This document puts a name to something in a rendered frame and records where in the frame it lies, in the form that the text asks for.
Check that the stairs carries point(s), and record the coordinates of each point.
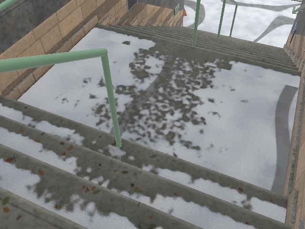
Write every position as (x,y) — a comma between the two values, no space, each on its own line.
(208,40)
(56,173)

